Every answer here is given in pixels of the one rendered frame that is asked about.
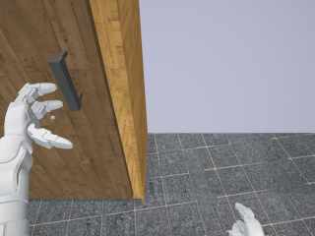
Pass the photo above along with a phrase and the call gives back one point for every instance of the robot right hand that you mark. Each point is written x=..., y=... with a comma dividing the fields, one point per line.
x=251, y=227

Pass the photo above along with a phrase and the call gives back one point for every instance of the robot left hand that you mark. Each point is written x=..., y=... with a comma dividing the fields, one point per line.
x=20, y=116

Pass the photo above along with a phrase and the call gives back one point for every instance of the wardrobe door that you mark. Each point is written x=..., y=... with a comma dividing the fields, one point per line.
x=31, y=33

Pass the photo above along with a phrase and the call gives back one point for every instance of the handle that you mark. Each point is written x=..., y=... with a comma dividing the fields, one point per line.
x=64, y=81

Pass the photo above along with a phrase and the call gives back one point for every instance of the robot left forearm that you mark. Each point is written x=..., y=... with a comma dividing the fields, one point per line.
x=15, y=163

